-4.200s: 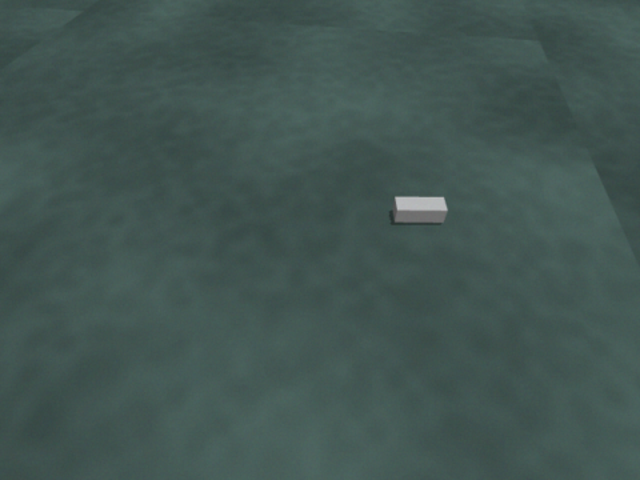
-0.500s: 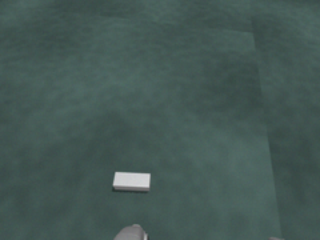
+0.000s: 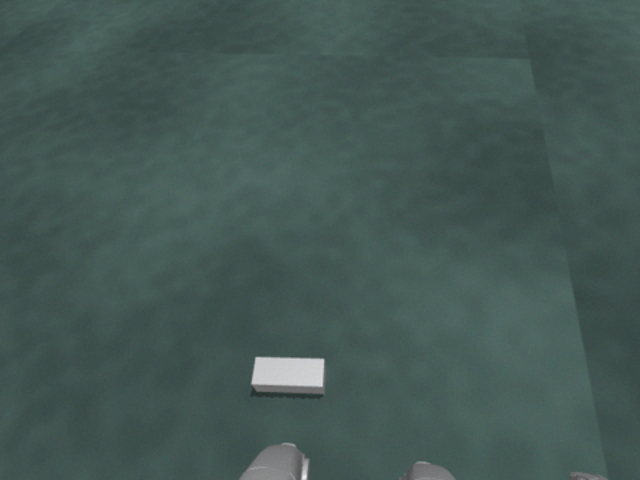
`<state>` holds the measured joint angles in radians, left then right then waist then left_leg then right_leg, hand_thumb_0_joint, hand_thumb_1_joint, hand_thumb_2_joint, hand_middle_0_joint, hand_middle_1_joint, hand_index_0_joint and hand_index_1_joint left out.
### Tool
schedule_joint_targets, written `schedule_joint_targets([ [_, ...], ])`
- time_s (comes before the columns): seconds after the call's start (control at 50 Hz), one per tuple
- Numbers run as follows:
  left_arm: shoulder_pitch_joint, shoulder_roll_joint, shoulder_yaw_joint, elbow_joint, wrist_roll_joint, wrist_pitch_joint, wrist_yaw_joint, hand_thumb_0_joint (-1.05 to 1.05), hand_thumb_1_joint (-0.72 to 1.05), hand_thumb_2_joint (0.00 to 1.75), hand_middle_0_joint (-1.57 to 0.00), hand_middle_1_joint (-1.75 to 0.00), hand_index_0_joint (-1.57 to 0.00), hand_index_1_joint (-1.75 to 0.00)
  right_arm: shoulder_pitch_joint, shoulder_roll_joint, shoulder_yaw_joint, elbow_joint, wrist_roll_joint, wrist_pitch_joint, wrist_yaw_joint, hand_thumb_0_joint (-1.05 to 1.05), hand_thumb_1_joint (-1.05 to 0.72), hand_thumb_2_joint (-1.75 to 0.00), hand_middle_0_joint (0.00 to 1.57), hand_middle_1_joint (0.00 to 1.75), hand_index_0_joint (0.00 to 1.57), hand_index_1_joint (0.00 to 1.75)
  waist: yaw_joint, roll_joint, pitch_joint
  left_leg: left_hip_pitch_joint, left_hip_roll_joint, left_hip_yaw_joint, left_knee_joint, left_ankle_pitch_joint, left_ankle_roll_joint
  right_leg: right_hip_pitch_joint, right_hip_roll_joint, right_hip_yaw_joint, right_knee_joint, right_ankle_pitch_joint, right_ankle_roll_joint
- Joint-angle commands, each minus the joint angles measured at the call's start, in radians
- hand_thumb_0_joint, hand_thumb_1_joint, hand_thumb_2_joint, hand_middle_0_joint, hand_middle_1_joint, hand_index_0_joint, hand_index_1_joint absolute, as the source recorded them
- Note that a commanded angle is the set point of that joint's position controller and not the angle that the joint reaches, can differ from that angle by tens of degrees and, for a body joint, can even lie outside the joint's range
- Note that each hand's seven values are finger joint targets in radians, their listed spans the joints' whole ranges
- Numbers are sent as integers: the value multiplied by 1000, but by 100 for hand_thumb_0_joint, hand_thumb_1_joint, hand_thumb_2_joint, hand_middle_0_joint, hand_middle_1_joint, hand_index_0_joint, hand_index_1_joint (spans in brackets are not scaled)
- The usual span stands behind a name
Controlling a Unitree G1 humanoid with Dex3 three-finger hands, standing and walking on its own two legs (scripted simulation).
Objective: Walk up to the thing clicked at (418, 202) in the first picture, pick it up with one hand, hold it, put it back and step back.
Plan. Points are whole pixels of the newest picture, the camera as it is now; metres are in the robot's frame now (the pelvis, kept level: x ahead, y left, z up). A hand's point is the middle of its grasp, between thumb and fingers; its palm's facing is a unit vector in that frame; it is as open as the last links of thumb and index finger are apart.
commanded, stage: walk up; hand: left
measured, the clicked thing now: (290, 375) +0.47 +0.19 -0.72
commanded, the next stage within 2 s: none
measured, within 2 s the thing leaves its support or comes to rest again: neither
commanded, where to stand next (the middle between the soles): +0.06 +0.03 m, yaw -3 degrees
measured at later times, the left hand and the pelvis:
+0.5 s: hand out of the picture +0.10 +0.30 -0.15, palm faces -0.02 -0.94 -0.33, open 7.4 cm; pelvis +0.02 +0.04 +0.00, yaw +0 degrees
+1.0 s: hand out of the picture +0.12 +0.29 -0.13, palm faces -0.04 -0.94 -0.35, open 7.4 cm; pelvis +0.02 +0.04 +0.02, yaw -1 degrees
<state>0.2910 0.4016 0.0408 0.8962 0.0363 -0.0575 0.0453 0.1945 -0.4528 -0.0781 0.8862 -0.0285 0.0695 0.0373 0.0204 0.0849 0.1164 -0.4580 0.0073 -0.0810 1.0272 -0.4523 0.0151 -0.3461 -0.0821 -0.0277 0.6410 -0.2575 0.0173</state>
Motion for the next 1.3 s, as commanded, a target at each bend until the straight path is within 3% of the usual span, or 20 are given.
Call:
schedule_joint_targets([
  [0.0, -16, 298, 86, -73, 15, -11, -2, 0, 90, 90, -20, -30, -20, -30, 3, -125, -34, -48, 9, -32, 1, 0, -90, -90, 20, 30, 20, 30, 24, -341, -115, 35, 12, 74, -233, -72, -14, 75, -141, 194, -232, -195, -193],
  [0.04, -59, 296, 78, -79, 3, 4, -13, 0, 90, 90, -20, -30, -20, -30, 46, -124, -31, -11, 16, -51, -4, 0, -90, -90, 20, 30, 20, 30, -1, -330, -126, 157, -15, 123, -401, 5, -19, 16, -128, 165, -164, -181, -185],
  [0.06, -71, 281, 69, -79, -7, 12, -18, 0, 90, 90, -20, -30, -20, -30, 85, -118, -31, 15, 14, -61, -11, 0, -90, -90, 20, 30, 20, 30, -28, -281, -138, 237, -37, 148, -512, 119, -15, -16, -111, 135, -94, -137, -161],
  [0.08, -52, 230, 50, -78, -14, 18, -20, 0, 90, 90, -20, -30, -20, -30, 106, -138, -38, 33, 6, -73, -23, 0, -90, -90, 20, 30, 20, 30, -45, -201, -159, 335, -30, 110, -575, 157, -7, -79, -87, 101, 23, -78, -122],
  [0.1, -46, 164, 28, -81, -25, 22, -21, 0, 90, 90, -20, -30, -20, -30, 122, -189, -47, 32, -8, -84, -34, 0, -90, -90, 20, 30, 20, 30, -54, -41, -177, 376, 115, -136, -657, 80, 42, -166, -24, 40, 200, -70, -66],
  [0.12, -47, 128, 15, -82, -36, 27, -17, 0, 90, 90, -20, -30, -20, -30, 57, -272, -51, -4, -13, -91, -38, 0, -90, -90, 20, 30, 20, 30, -36, 90, -127, 317, 305, -438, -735, -28, 132, -290, 84, 8, 237, -293, -25],
  [0.14, -77, 232, 43, -45, -29, 26, -8, 0, 90, 90, -20, -30, -20, -30, -1, -322, -57, -2, 10, -89, -33, 0, -90, -90, 20, 30, 20, 30, -46, 80, -88, 121, 368, -477, -732, -125, 240, -153, 17, 76, 274, -346, -33],
  [0.16, -59, 257, 46, -19, -31, 20, -14, 0, 90, 90, -20, -30, -20, -30, -81, -281, -44, -15, 12, -85, -32, 0, -90, -90, 20, 30, 20, 30, -3, 42, -37, 22, 330, -389, -690, -88, 241, -54, 4, 58, 239, -293, -34],
  [0.18, -34, 231, 41, 2, -34, 13, -20, 0, 90, 90, -20, -30, -20, -30, -114, -224, -25, -18, 12, -85, -32, 0, -90, -90, 20, 30, 20, 30, 17, 21, -38, 43, 225, -199, -619, 42, 171, 1, 10, 49, 102, -217, -42],
  [0.2, -1, 194, 35, 34, -39, 6, -23, 0, 90, 90, -20, -30, -20, -30, -133, -176, -4, -15, 13, -88, -33, 0, -90, -90, 20, 30, 20, 30, 32, 38, -54, 72, 152, -82, -549, 210, 109, 42, 30, 21, 10, -80, -38],
  [0.24, 13, 201, 45, 54, -42, 3, -20, 0, 90, 90, -20, -30, -20, -30, -95, -163, 4, 9, 24, -96, -32, 0, -90, -90, 20, 30, 20, 30, 33, 67, -96, 89, 126, -47, -459, 383, 61, 152, 38, 14, -106, 102, -50],
  [0.26, -11, 218, 47, 54, -36, 3, -16, 0, 90, 90, -20, -30, -20, -30, -65, -154, 9, 21, 30, -96, -33, 0, -90, -90, 20, 30, 20, 30, 19, 38, -118, 93, 125, -44, -437, 400, 52, 191, 11, 57, -127, 164, -62],
  [0.28, -57, 246, 43, 47, -30, 1, -15, 0, 90, 90, -20, -30, -20, -30, -44, -133, 16, 27, 35, -96, -34, 0, -90, -90, 20, 30, 20, 30, -5, -18, -130, 82, 93, -33, -443, 309, 31, 172, -50, 169, -134, 181, -90],
  [0.3, -113, 255, 33, 39, -34, 6, -21, 0, 90, 90, -20, -30, -20, -30, -24, -136, 12, 47, 31, -93, -40, 0, -90, -90, 20, 30, 20, 30, -37, -28, -115, 144, 68, -14, -502, 148, 33, 77, -75, 188, -123, 108, -109],
  [0.34, -145, 210, 17, 44, -43, 21, -32, 0, 90, 90, -20, -30, -20, -30, -48, -166, 5, 73, 24, -99, -46, 0, -90, -90, 20, 30, 20, 30, -26, -8, -78, 162, 122, -96, -619, 47, 52, 39, -14, 110, -85, 27, -67],
  [0.4, -126, 194, 8, 91, -39, 20, -35, 0, 90, 90, -20, -30, -20, -30, -128, -176, 10, 73, 24, -108, -43, 0, -90, -90, 20, 30, 20, 30, 2, 0, -84, 148, 173, -106, -624, 181, 78, 105, 19, 51, -102, 55, -46],
  [0.5, -170, 192, 4, 126, -45, 6, -35, 0, 90, 90, -20, -30, -20, -30, -120, -140, 19, 109, 33, -110, -47, 0, -90, -90, 20, 30, 20, 30, -16, -36, -174, 237, 107, -1, -578, 381, 30, 191, -35, 98, -138, 324, -60],
  [0.7, -245, 180, -4, 170, -37, 15, -37, 0, 90, 90, -20, -30, -20, -30, -172, -124, 24, 157, 31, -96, -42, 0, -90, -90, 20, 30, 20, 30, -22, -116, -154, 292, 101, 27, -640, 330, 21, 182, -45, 112, -237, 256, -46],
  [1.16, -269, 157, 8, 196, -30, 28, -43, 0, 90, 90, -20, -30, -20, -30, -141, -119, 27, 204, 20, -99, -38, 0, -90, -90, 20, 30, 20, 30, -19, -93, -122, 306, 103, 33, -749, 246, 7, 211, -31, 117, -316, 134, -29],
  [1.28, -267, 153, 9, 194, -29, 28, -41, 0, 90, 90, -20, -30, -20, -30, -128, -117, 25, 205, 18, -99, -39, 0, -90, -90, 20, 30, 20, 30, -25, -99, -135, 323, 106, 42, -741, 282, 7, 207, -30, 118, -314, 183, -28],
])
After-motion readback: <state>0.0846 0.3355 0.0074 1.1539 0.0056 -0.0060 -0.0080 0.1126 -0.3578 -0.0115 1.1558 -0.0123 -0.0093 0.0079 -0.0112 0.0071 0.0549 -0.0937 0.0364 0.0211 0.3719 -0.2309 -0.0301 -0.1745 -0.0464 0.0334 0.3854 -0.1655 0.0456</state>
